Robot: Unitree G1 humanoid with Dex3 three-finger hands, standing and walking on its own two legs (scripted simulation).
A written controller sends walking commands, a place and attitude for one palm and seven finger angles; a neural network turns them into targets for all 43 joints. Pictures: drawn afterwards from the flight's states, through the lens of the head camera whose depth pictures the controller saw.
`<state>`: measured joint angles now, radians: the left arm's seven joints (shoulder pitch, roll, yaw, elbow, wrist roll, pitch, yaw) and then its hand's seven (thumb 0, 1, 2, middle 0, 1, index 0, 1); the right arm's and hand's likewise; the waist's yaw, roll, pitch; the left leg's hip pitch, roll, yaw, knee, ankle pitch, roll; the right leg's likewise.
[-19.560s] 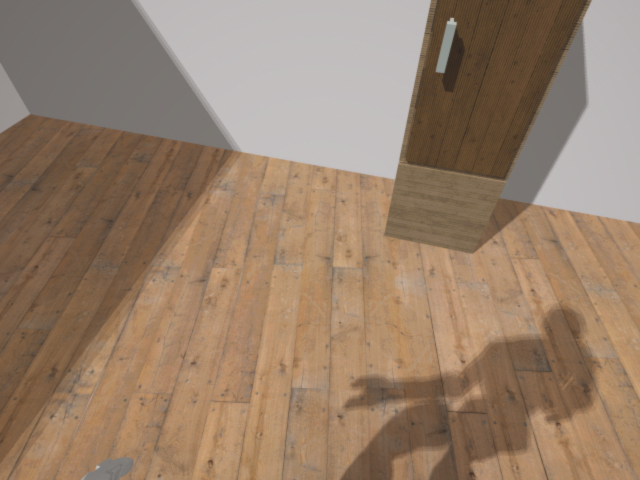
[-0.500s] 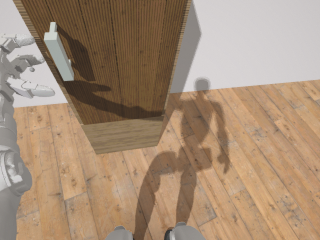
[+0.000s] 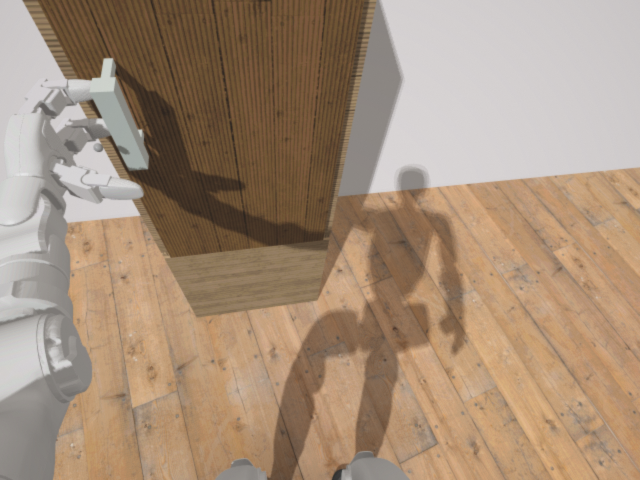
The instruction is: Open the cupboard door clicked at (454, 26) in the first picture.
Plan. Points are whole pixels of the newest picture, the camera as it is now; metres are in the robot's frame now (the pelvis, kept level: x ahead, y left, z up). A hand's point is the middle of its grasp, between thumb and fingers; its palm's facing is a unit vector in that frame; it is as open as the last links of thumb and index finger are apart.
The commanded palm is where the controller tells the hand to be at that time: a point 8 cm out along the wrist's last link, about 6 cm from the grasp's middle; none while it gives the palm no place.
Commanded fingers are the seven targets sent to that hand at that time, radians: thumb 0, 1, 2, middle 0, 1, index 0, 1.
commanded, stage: slide the fingers in behind the handle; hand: left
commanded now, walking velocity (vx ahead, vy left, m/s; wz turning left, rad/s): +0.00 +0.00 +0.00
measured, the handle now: (124, 116) +0.55 +0.22 +0.10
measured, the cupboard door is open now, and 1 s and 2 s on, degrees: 0 0 1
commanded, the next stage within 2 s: close the thumb around the handle in 0.98 s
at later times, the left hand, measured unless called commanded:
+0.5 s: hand (130, 144) +0.50 +0.20 +0.11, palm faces +0.11 -0.99 -0.02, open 14.0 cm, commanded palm +0.47 +0.25 +0.10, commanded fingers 0.00 -0.50 0.30 -0.30 -1.20 -0.30 -1.20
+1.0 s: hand (133, 142) +0.50 +0.20 +0.10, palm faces +0.09 -1.00 +0.00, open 13.8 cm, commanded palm +0.48 +0.25 +0.10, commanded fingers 0.00 -0.50 0.30 -0.30 -1.20 -0.30 -1.20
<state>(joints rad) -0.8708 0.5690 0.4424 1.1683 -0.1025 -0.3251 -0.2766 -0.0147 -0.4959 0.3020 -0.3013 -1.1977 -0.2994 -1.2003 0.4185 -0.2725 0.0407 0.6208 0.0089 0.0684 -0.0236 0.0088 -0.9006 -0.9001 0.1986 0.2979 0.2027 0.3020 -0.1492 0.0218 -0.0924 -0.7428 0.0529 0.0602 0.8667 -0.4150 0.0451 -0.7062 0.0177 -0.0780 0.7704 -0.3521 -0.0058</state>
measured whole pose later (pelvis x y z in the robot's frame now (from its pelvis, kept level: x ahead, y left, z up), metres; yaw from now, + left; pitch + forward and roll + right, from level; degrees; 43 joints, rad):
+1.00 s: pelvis +0.00 -0.01 +0.00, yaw +0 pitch +17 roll -3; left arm -0.93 0.52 0.42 1.21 -0.08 -0.36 -0.20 -0.01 -0.50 0.30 -0.32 -1.21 -0.32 -1.22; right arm 0.42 -0.27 0.04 0.64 0.00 0.04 -0.02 0.01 -0.90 -0.90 0.20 0.30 0.20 0.30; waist -0.16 0.02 -0.08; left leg -0.76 0.05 0.06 0.87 -0.41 0.04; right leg -0.73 0.02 -0.07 0.79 -0.35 -0.01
